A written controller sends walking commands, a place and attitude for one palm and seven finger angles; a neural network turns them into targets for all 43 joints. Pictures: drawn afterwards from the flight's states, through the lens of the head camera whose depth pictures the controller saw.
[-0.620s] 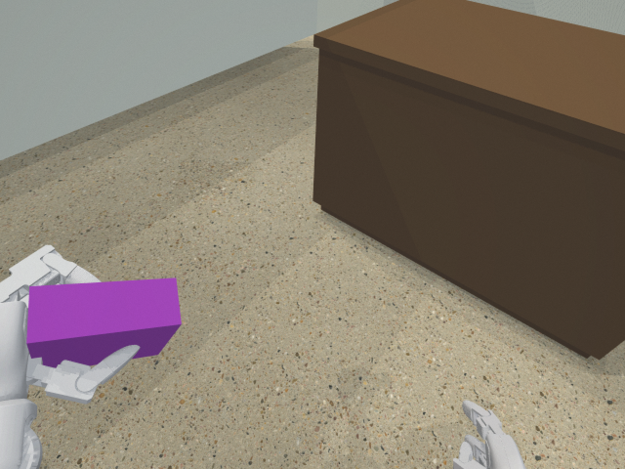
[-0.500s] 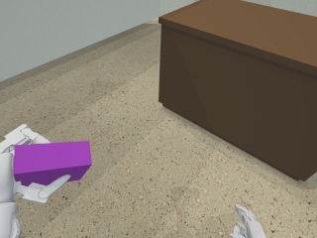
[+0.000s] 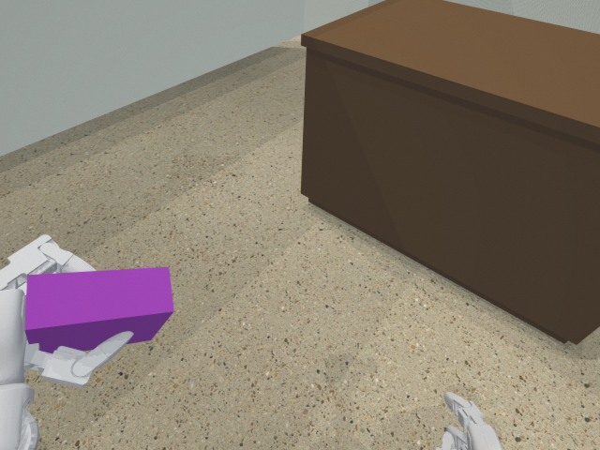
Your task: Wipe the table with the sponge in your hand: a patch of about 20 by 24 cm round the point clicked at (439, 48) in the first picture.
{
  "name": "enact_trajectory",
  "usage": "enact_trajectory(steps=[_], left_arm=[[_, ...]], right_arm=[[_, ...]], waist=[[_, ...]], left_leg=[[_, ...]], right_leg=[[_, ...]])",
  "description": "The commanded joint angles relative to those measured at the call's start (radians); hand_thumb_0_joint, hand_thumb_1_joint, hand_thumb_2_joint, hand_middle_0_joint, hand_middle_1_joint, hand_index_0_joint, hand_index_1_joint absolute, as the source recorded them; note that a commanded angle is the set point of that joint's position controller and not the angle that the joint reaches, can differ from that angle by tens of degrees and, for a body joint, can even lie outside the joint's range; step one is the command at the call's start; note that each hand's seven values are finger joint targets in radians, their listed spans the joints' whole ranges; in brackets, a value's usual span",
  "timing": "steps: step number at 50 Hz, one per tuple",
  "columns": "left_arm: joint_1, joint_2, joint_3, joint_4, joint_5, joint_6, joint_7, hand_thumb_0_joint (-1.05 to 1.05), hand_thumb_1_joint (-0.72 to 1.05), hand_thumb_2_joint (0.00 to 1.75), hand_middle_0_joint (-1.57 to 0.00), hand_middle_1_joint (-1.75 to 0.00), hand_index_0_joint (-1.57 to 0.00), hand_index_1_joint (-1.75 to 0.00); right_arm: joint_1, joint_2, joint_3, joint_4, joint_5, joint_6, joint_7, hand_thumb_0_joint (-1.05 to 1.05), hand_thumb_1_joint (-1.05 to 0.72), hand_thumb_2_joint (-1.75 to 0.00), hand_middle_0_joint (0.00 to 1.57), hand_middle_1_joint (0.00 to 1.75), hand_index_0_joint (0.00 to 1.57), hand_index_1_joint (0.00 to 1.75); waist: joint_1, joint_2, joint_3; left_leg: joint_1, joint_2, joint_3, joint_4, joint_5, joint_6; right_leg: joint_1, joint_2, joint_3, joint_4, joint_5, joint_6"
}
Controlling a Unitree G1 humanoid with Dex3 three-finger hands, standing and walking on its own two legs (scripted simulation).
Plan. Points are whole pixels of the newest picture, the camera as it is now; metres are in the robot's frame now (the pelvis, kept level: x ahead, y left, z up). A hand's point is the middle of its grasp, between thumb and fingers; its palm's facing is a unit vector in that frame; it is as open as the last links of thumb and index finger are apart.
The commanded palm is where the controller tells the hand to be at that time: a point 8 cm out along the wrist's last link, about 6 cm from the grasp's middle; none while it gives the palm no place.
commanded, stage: walk to a spot facing it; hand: left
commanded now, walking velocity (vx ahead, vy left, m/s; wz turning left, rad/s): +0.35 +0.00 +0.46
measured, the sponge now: (120, 311) +0.22 +0.21 +0.14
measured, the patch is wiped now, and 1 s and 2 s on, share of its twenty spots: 0.00 0.00 0.00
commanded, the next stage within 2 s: none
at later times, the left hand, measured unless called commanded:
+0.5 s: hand (92, 276) +0.25 +0.24 +0.16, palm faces +0.49 -0.75 -0.43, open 9.2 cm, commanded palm +0.18 +0.29 +0.18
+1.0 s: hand (100, 183) +0.37 +0.27 +0.19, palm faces +0.60 -0.65 -0.47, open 9.2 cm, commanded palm +0.31 +0.31 +0.18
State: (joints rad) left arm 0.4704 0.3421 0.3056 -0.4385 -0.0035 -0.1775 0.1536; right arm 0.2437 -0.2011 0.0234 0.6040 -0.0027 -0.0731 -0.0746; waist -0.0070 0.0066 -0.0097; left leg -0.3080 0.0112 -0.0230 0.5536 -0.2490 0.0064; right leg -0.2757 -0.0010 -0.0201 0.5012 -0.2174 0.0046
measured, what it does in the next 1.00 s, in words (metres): walks ahead, turning left: right foot, then left foot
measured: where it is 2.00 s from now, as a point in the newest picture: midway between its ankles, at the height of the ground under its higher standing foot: (285, 372)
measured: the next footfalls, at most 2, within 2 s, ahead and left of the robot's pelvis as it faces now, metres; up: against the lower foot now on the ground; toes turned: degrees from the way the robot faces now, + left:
right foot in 0.40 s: +0.12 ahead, -0.13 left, +0.00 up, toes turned +2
left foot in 0.72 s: +0.21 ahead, +0.15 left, +0.00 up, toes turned +24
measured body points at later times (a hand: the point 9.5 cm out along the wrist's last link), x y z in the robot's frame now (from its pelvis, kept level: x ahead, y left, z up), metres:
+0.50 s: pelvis +0.08 -0.02 -0.01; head +0.09 -0.03 +0.44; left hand +0.22 +0.28 +0.18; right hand +0.25 -0.22 -0.12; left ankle +0.04 +0.10 -0.68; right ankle +0.08 -0.13 -0.73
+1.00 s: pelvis +0.24 -0.01 +0.00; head +0.27 -0.01 +0.45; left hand +0.33 +0.31 +0.21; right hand +0.46 -0.14 -0.10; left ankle +0.18 +0.13 -0.73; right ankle +0.34 -0.11 -0.71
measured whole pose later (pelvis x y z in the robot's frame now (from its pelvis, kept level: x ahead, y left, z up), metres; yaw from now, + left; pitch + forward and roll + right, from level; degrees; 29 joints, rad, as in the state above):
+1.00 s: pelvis +0.24 -0.01 +0.00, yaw +17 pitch +0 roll -1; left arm 0.50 0.39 0.37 -0.56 -0.02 -0.22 0.14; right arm 0.22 -0.11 0.03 0.59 0.01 -0.11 -0.05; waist 0.02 0.03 0.06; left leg -0.21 0.12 0.08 0.53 -0.31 -0.04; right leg -0.45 -0.11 -0.16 0.75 -0.32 0.06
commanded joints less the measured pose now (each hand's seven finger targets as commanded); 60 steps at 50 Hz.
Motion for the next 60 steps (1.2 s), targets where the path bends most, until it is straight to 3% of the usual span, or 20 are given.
enact_trajectory(steps=[1,6,8,9,18,19,21,27,33,34,36,37,43,50,51,52,53,54,57,60], left_arm=[[-0.114,0.181,0.127,-0.246,-0.003,-0.051,0.038,0.0,0.1,1.3,-1.2,-1.6,-1.2,-1.6],[-0.097,0.191,0.152,-0.273,-0.007,-0.072,0.04,0.0,0.1,1.3,-1.2,-1.6,-1.2,-1.6],[-0.132,0.171,0.142,-0.302,0.004,-0.088,0.036,0.0,0.1,1.3,-1.2,-1.6,-1.2,-1.6],[-0.158,0.186,0.145,-0.295,0.014,-0.099,0.034,0.0,0.1,1.3,-1.2,-1.6,-1.2,-1.6],[-0.071,0.159,0.118,-0.239,-0.004,-0.078,0.007,0.0,0.1,1.3,-1.2,-1.6,-1.2,-1.6],[-0.065,0.175,0.13,-0.226,0.003,-0.075,0.008,0.0,0.1,1.3,-1.2,-1.6,-1.2,-1.6],[-0.121,0.243,0.178,-0.217,-0.017,-0.076,0.016,0.0,0.1,1.3,-1.2,-1.6,-1.2,-1.6],[-0.087,0.211,0.176,-0.237,-0.008,-0.106,0.012,0.0,0.1,1.3,-1.2,-1.6,-1.2,-1.6],[-0.104,0.19,0.155,-0.349,-0.012,-0.092,0.051,0.0,0.1,1.3,-1.2,-1.6,-1.2,-1.6],[-0.095,0.173,0.134,-0.368,-0.013,-0.097,0.053,0.0,0.1,1.3,-1.2,-1.6,-1.2,-1.6],[-0.129,0.196,0.158,-0.426,-0.017,-0.119,0.064,0.0,0.1,1.3,-1.2,-1.6,-1.2,-1.6],[-0.146,0.24,0.177,-0.355,-0.005,-0.111,0.048,0.0,0.1,1.3,-1.2,-1.6,-1.2,-1.6],[-0.005,0.161,0.167,-0.404,-0.023,-0.099,0.018,0.0,0.1,1.3,-1.2,-1.6,-1.2,-1.6],[-0.086,0.157,0.146,-0.203,-0.02,-0.074,0.006,0.0,0.1,1.3,-1.2,-1.6,-1.2,-1.6],[-0.111,0.174,0.152,-0.186,-0.014,-0.064,0.007,0.0,0.1,1.3,-1.2,-1.6,-1.2,-1.6],[-0.141,0.228,0.173,-0.189,-0.002,-0.056,0.012,0.0,0.1,1.3,-1.2,-1.6,-1.2,-1.6],[-0.157,0.279,0.219,-0.2,-0.013,-0.054,0.02,0.0,0.1,1.3,-1.2,-1.6,-1.2,-1.6],[-0.202,0.255,0.188,-0.213,-0.015,-0.063,0.014,0.0,0.1,1.3,-1.2,-1.6,-1.2,-1.6],[-0.127,0.236,0.19,-0.261,-0.005,-0.095,0.002,0.0,0.1,1.3,-1.2,-1.6,-1.2,-1.6],[-0.098,0.233,0.194,-0.307,-0.007,-0.101,0.011,0.0,0.1,1.3,-1.2,-1.6,-1.2,-1.6]], right_arm=[[-0.109,-0.114,-0.048,-0.15,-0.01,-0.036,-0.017,0.0,-0.9,-0.9,0.2,0.3,0.2,0.3],[-0.09,-0.112,-0.046,-0.139,-0.009,-0.04,-0.018,0.0,-0.9,-0.9,0.2,0.3,0.2,0.3],[-0.09,-0.127,-0.049,-0.136,-0.005,-0.047,-0.02,0.0,-0.9,-0.9,0.2,0.3,0.2,0.3],[-0.08,-0.109,-0.051,-0.134,-0.006,-0.061,-0.021,0.0,-0.9,-0.9,0.2,0.3,0.2,0.3],[-0.089,-0.112,-0.053,-0.092,-0.014,-0.067,0.0,0.0,-0.9,-0.9,0.2,0.3,0.2,0.3],[-0.082,-0.102,-0.053,-0.095,-0.012,-0.059,0.001,0.0,-0.9,-0.9,0.2,0.3,0.2,0.3],[-0.117,-0.098,-0.057,-0.116,-0.01,-0.051,-0.003,0.0,-0.9,-0.9,0.2,0.3,0.2,0.3],[-0.137,-0.084,-0.047,-0.116,-0.009,-0.021,0.0,0.0,-0.9,-0.9,0.2,0.3,0.2,0.3],[-0.099,-0.076,-0.07,-0.164,-0.006,-0.042,-0.013,0.0,-0.9,-0.9,0.2,0.3,0.2,0.3],[-0.079,-0.093,-0.081,-0.171,0.0,-0.044,-0.019,0.0,-0.9,-0.9,0.2,0.3,0.2,0.3],[-0.091,-0.121,-0.087,-0.176,0.006,-0.047,0.001,0.0,-0.9,-0.9,0.2,0.3,0.2,0.3],[-0.101,-0.12,-0.085,-0.151,0.007,-0.048,0.011,0.0,-0.9,-0.9,0.2,0.3,0.2,0.3],[-0.11,-0.097,-0.082,-0.136,0.017,-0.076,0.023,0.0,-0.9,-0.9,0.2,0.3,0.2,0.3],[-0.114,-0.089,-0.068,-0.123,0.009,-0.065,-0.011,0.0,-0.9,-0.9,0.2,0.3,0.2,0.3],[-0.105,-0.078,-0.064,-0.115,0.01,-0.058,-0.012,0.0,-0.9,-0.9,0.2,0.3,0.2,0.3],[-0.11,-0.048,-0.059,-0.128,0.011,-0.049,-0.009,0.0,-0.9,-0.9,0.2,0.3,0.2,0.3],[-0.167,-0.082,-0.056,-0.143,0.002,-0.056,-0.006,0.0,-0.9,-0.9,0.2,0.3,0.2,0.3],[-0.159,-0.092,-0.065,-0.125,0.001,-0.06,0.005,0.0,-0.9,-0.9,0.2,0.3,0.2,0.3],[-0.17,-0.089,-0.053,-0.096,0.003,-0.029,0.013,0.0,-0.9,-0.9,0.2,0.3,0.2,0.3],[-0.166,-0.097,-0.065,-0.117,0.002,-0.016,0.011,0.0,-0.9,-0.9,0.2,0.3,0.2,0.3]], waist=[[-0.011,-0.031,-0.019],[-0.021,0.048,-0.018],[-0.03,0.324,0.034],[-0.035,0.289,0.044],[0.011,0.18,-0.045],[0.011,0.085,-0.066],[0.015,-0.245,-0.035],[0.007,-0.158,0.025],[0.003,-0.113,-0.116],[-0.025,-0.006,-0.181],[-0.011,0.314,-0.23],[-0.021,0.234,-0.17],[0.015,0.241,-0.073],[0.027,0.129,-0.056],[0.033,0.003,-0.076],[0.037,-0.336,-0.099],[0.057,-0.35,-0.086],[0.032,-0.274,-0.078],[0.022,-0.138,-0.027],[0.012,-0.131,-0.038]], left_leg=[[-0.152,0.032,-0.046,-0.024,-0.289,0.052],[-0.077,0.057,-0.091,-0.085,-0.324,0.075],[-0.046,0.267,-0.518,-0.325,-0.513,0.187],[0.017,0.315,-0.647,-0.347,-0.476,0.234],[-0.095,0.148,-0.201,-0.129,-0.094,0.126],[-0.214,0.102,-0.117,0.016,-0.107,0.09],[-0.491,-0.013,0.043,0.544,-0.265,0.006],[-0.311,0.097,0.092,0.397,-0.115,-0.015],[0.108,-0.038,0.299,-0.061,0.042,0.005],[0.299,0.009,0.219,-0.103,0.105,0.033],[0.54,0.413,-0.423,-0.168,0.431,0.259],[0.436,0.456,-0.488,-0.215,0.276,0.289],[0.13,0.29,-0.059,-0.257,0.115,0.178],[-0.049,0.212,0.085,-0.032,-0.117,0.095],[-0.121,0.151,0.129,0.192,-0.151,0.071],[-0.353,0.026,0.179,0.545,-0.286,0.025],[-0.455,0.011,0.049,0.742,-0.343,0.009],[-0.438,0.039,-0.009,0.826,-0.265,0.005],[-0.422,0.1,0.012,0.838,-0.121,-0.028],[-0.36,0.117,0.051,0.622,-0.083,-0.032]], right_leg=[[0.019,-0.166,0.161,-0.127,-0.457,-0.081],[-0.065,-0.163,0.097,0.044,-0.446,-0.07],[-0.207,0.005,-0.049,0.384,-0.387,0.004],[-0.295,-0.011,0.008,0.488,-0.37,0.001],[0.162,-0.007,-0.101,-0.025,-0.19,0.005],[0.293,-0.094,0.006,-0.114,-0.194,-0.041],[0.362,-0.475,0.518,-0.285,-0.239,-0.202],[0.164,-0.341,0.069,-0.212,0.094,-0.156],[0.179,-0.253,-0.084,0.102,0.443,-0.087],[0.093,-0.228,-0.129,0.315,0.417,-0.042],[-0.321,-0.037,-0.076,0.76,-0.392,0.02],[-0.395,-0.088,0.017,0.834,-0.391,0.012],[-0.273,-0.135,-0.072,0.512,-0.156,0.04],[0.139,-0.042,-0.21,0.067,-0.053,0.051],[0.218,-0.103,-0.101,-0.024,-0.112,0.016],[0.325,-0.363,0.335,-0.171,-0.175,-0.099],[0.309,-0.503,0.572,-0.275,-0.146,-0.178],[0.268,-0.498,0.585,-0.293,-0.261,-0.174],[0.187,-0.412,0.213,-0.227,-0.057,-0.15],[0.18,-0.385,0.043,-0.216,0.102,-0.139]])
